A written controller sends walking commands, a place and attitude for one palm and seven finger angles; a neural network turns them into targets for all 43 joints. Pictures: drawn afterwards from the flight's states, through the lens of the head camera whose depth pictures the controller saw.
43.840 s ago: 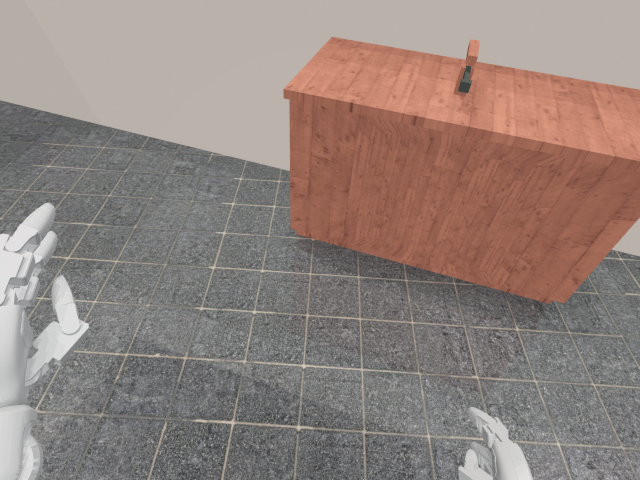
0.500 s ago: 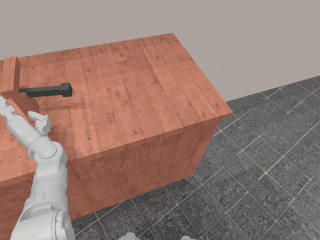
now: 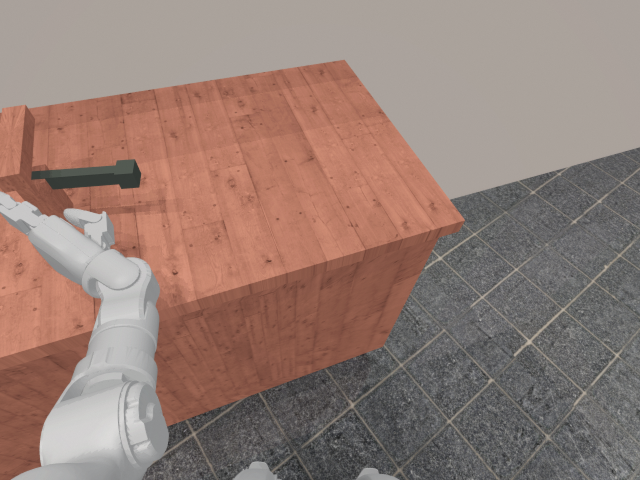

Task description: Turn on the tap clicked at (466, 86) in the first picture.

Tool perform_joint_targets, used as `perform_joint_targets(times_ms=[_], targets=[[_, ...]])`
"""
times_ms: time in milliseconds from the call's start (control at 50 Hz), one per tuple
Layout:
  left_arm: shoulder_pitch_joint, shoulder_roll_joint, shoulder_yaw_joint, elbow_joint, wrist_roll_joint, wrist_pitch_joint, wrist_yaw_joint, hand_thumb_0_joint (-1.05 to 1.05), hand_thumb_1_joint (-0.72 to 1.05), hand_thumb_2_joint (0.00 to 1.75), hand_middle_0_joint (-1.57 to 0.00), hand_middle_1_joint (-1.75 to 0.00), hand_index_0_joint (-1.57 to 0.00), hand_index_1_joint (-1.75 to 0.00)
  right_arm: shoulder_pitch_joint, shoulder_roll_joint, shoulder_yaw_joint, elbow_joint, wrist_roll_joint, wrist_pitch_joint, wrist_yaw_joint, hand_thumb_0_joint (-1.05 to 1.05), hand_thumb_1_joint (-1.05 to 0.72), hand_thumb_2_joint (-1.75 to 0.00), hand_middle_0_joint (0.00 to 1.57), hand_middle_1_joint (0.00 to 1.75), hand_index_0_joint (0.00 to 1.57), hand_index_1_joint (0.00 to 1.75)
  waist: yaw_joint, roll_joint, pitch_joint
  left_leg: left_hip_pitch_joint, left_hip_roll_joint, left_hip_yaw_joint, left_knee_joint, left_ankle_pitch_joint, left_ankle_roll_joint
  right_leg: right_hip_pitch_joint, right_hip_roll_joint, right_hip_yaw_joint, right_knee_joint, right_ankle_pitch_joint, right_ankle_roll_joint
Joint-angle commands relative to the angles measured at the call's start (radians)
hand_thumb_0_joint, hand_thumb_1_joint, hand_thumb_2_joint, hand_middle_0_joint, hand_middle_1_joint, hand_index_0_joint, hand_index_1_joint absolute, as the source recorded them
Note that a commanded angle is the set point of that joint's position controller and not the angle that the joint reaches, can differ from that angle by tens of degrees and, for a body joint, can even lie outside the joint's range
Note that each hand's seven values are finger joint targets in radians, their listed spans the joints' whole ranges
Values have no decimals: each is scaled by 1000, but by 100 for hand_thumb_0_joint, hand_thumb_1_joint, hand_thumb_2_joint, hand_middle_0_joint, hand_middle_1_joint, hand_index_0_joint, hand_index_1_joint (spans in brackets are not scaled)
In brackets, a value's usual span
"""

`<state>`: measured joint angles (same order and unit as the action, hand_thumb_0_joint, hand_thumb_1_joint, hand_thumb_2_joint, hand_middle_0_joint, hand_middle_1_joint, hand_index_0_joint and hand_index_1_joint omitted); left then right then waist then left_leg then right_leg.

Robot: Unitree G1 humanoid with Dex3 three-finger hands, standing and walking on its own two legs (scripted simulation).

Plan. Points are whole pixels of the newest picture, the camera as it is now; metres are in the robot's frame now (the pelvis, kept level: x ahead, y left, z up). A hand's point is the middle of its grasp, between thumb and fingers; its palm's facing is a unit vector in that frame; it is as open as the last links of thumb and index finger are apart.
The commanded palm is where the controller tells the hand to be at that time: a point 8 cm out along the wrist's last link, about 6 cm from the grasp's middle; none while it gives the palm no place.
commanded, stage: push the lever round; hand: left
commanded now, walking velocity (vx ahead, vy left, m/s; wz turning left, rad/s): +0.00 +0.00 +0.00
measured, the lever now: (128, 174) +0.51 +0.27 +0.07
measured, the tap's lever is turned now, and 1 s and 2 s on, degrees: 79 79 79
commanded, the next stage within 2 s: none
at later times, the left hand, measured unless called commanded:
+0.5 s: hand (136, 197) +0.47 +0.25 +0.06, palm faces +0.88 -0.47 -0.11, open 8.3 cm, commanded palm +0.42 +0.26 +0.06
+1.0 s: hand (140, 193) +0.48 +0.25 +0.06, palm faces +0.89 -0.45 -0.12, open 8.5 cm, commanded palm +0.44 +0.26 +0.06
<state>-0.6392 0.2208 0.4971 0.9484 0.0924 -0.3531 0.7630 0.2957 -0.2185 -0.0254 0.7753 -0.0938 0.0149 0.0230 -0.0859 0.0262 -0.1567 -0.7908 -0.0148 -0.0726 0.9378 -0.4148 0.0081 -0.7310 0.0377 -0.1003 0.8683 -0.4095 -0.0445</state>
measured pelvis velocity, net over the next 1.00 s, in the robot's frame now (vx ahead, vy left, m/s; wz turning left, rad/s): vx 0.00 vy -0.03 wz -0.01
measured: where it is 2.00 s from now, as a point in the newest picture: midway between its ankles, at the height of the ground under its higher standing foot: outside the picture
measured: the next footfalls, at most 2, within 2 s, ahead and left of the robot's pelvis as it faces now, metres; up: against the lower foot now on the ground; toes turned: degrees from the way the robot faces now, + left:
none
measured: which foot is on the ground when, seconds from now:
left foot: down 0.00-1.00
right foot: down 0.00-1.00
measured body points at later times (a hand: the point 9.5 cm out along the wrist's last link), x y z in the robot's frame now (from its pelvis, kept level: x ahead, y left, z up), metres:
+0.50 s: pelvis +0.00 -0.01 +0.00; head +0.08 +0.00 +0.44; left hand +0.42 +0.27 +0.07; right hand +0.01 -0.27 -0.13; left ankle +0.02 +0.11 -0.69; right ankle +0.01 -0.10 -0.69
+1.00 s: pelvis +0.00 -0.03 -0.01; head +0.08 -0.01 +0.44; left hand +0.43 +0.27 +0.07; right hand +0.00 -0.29 -0.13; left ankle +0.02 +0.11 -0.69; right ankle +0.01 -0.10 -0.69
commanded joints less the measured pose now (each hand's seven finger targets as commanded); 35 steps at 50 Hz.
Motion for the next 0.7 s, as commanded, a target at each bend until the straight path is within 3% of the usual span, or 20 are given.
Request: perform_joint_targets(times_ms=[0, 40, 80, 120, 140, 200, 320, 340, 360, 440, 480, 520, 540, 580, 620, 640, 680], targets=[[-513, 162, -101, -170, 73, -55, -25, 0, 90, 90, -15, -15, -15, -15, 58, -159, -48, -72, -8, -20, -2, 0, -90, -90, 20, 30, 20, 30, -58, 81, -310, 246, 1, -17, -118, 249, 4, 100, -6, 56, -122, 203, 15], [-524, 222, -48, -145, 77, -55, -13, 0, 90, 90, -15, -15, -15, -15, 66, -165, -49, -64, -11, -16, -5, 0, -90, -90, 20, 30, 20, 30, -55, 64, -312, 228, 2, -19, -119, 228, 10, 109, -6, 59, -127, 193, 16], [-574, 158, -104, -132, 78, -59, -7, 0, 90, 90, -15, -15, -15, -15, 62, -157, -46, -68, -10, -16, -1, 0, -90, -90, 20, 30, 20, 30, -74, 80, -301, 230, 0, -13, -121, 211, 13, 91, -8, 59, -131, 182, 18], [-570, 186, -77, -90, 80, -58, 4, 0, 90, 90, -15, -15, -15, -15, 67, -160, -46, -66, -14, -17, 0, 0, -90, -90, 20, 30, 20, 30, -72, 49, -300, 200, -3, -11, -119, 185, 19, 102, -8, 62, -136, 169, 21], [-590, 217, -54, -90, 87, -62, 10, 0, 90, 90, -15, -15, -15, -15, 71, -163, -45, -57, -16, -14, -1, 0, -90, -90, 20, 30, 20, 30, -70, 83, -303, 207, -1, -14, -117, 192, 16, 91, -8, 62, -131, 171, 18], [-632, 198, -71, -74, 92, -68, 25, 0, 90, 90, -15, -15, -15, -15, 79, -160, -45, -55, -20, -15, 7, 0, -90, -90, 20, 30, 20, 30, -81, 101, -327, 224, 1, -18, -112, 200, 14, 71, -6, 57, -126, 163, 18], [-647, 261, 14, 19, 94, -38, 86, 0, 90, 90, -15, -15, -15, -15, 103, -165, -43, -57, -33, -1, 21, 0, -90, -90, 20, 30, 20, 30, -73, 74, -355, 163, -1, -10, -102, 211, 18, 99, -7, 56, -117, 181, 26], [-646, 310, 51, 29, 108, -32, 95, 0, 90, 90, -15, -15, -15, -15, 114, -171, -44, -53, -36, 3, 20, 0, -90, -90, 20, 30, 20, 30, -67, 75, -364, 160, 1, -12, -99, 234, 18, 109, -8, 57, -112, 202, 25], [-647, 303, 39, 34, 116, -24, 97, 0, 90, 90, -15, -15, -15, -15, 119, -169, -45, -60, -34, 8, 22, 0, -90, -90, 20, 30, 20, 30, -75, 67, -372, 156, 1, -3, -96, 245, 22, 120, -10, 60, -111, 222, 29], [-621, 342, 57, 37, 146, -15, 91, 0, 90, 90, -15, -15, -15, -15, 143, -172, -49, -66, -34, 19, 24, 0, -90, -90, 20, 30, 20, 30, -67, 47, -385, 150, 4, 7, -96, 281, 29, 163, -11, 67, -116, 282, 31], [-644, 310, 25, 23, 148, -22, 88, 0, 90, 90, -15, -15, -15, -15, 147, -166, -49, -68, -32, 16, 28, 0, -90, -90, 20, 30, 20, 30, -80, 29, -376, 146, 4, 11, -96, 263, 33, 160, -9, 68, -124, 274, 35], [-656, 331, 43, 20, 146, -30, 89, 0, 90, 90, -15, -15, -15, -15, 149, -168, -50, -64, -32, 10, 27, 0, -90, -90, 20, 30, 20, 30, -86, 13, -357, 124, 5, 15, -96, 229, 39, 165, -10, 74, -135, 264, 39], [-653, 348, 58, 13, 146, -37, 88, 0, 90, 90, -15, -15, -15, -15, 149, -168, -50, -61, -31, 10, 25, 0, -90, -90, 20, 30, 20, 30, -77, 47, -348, 124, 5, 11, -98, 223, 36, 157, -10, 77, -132, 252, 35], [-672, 328, 35, 27, 147, -39, 87, 0, 90, 90, -15, -15, -15, -15, 147, -165, -48, -57, -30, 5, 27, 0, -90, -90, 20, 30, 20, 30, -94, 42, -326, 111, 4, 16, -96, 192, 40, 140, -11, 80, -140, 229, 38], [-673, 360, 50, 30, 149, -38, 83, 0, 90, 90, -15, -15, -15, -15, 152, -166, -46, -58, -30, 2, 27, 0, -90, -90, 20, 30, 20, 30, -93, 41, -336, 84, 1, 21, -92, 170, 44, 160, -15, 90, -144, 229, 43], [-675, 402, 80, 25, 153, -39, 82, 0, 90, 90, -15, -15, -15, -15, 157, -171, -47, -55, -30, 4, 23, 0, -90, -90, 20, 30, 20, 30, -86, 72, -339, 87, 2, 19, -93, 172, 43, 160, -16, 93, -140, 229, 39], [-691, 389, 53, 50, 156, -32, 78, 0, 90, 90, -15, -15, -15, -15, 158, -169, -43, -57, -28, 1, 22, 0, -90, -90, 20, 30, 20, 30, -104, 45, -324, 66, 0, 21, -93, 143, 47, 152, -17, 96, -148, 208, 45]])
